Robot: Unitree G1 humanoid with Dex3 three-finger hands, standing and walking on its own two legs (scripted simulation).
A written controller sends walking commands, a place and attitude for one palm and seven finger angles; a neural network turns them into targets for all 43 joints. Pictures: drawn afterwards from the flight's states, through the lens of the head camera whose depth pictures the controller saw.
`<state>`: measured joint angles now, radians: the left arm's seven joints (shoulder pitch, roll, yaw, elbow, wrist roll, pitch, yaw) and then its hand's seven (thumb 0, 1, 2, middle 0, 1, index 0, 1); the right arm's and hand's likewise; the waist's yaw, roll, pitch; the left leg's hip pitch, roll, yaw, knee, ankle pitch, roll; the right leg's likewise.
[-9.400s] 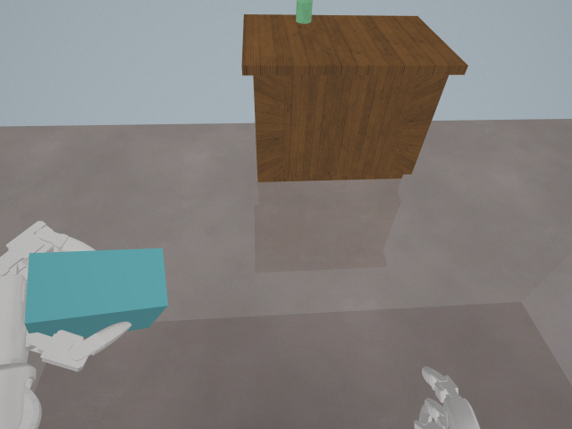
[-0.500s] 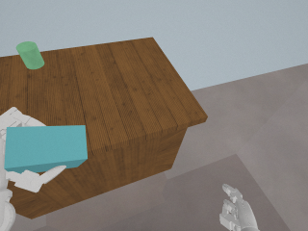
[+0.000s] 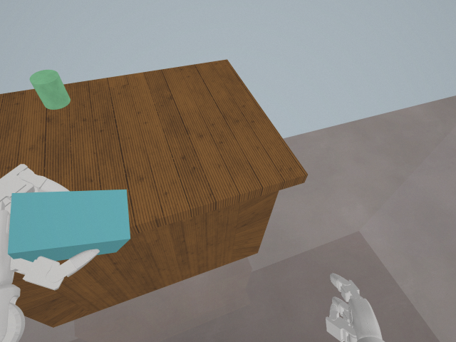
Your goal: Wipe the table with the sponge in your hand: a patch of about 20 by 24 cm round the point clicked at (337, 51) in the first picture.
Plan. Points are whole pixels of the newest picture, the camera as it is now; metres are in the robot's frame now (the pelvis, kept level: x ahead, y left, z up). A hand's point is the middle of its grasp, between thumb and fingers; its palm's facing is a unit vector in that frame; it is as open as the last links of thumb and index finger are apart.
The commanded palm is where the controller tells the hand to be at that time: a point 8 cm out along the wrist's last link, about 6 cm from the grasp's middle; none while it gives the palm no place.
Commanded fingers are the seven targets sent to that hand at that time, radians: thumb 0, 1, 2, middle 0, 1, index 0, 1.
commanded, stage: shuffle to correct the standing spot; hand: left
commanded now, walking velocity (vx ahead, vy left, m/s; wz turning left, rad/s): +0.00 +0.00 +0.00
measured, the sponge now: (89, 226) +0.23 +0.21 +0.14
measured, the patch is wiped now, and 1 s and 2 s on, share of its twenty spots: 0.00 0.00 0.00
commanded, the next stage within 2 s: come to a stop and stand still in 1.14 s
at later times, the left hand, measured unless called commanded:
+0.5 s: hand (58, 211) +0.24 +0.25 +0.15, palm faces +0.41 -0.84 -0.36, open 10.1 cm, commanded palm +0.18 +0.29 +0.17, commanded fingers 0.00 0.10 1.30 -1.20 -1.60 -1.20 -1.60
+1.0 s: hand (54, 180) +0.28 +0.27 +0.16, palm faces +0.37 -0.80 -0.48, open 10.1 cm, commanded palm +0.21 +0.32 +0.17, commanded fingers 0.00 0.10 1.30 -1.20 -1.60 -1.20 -1.60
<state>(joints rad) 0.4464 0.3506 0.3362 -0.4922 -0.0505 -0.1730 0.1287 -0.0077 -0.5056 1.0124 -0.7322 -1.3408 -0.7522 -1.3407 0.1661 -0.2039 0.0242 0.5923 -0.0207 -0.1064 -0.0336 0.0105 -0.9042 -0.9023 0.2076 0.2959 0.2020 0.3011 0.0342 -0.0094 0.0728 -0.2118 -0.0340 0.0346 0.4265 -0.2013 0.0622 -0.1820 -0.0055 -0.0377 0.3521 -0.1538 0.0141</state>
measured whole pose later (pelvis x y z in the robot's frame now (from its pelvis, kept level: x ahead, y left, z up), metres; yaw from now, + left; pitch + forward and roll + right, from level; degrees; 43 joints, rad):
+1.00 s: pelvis +0.07 +0.03 -0.02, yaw +4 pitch -1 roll -1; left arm 0.50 0.43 0.37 -0.55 -0.06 -0.19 0.12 -0.01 -0.51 1.02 -0.73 -1.34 -0.75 -1.34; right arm 0.21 -0.20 0.00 0.57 -0.01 -0.06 -0.02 0.01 -0.90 -0.90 0.21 0.30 0.20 0.30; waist -0.02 0.03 0.08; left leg -0.24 -0.11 0.03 0.72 -0.38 0.07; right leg -0.31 0.00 -0.19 0.56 -0.23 -0.09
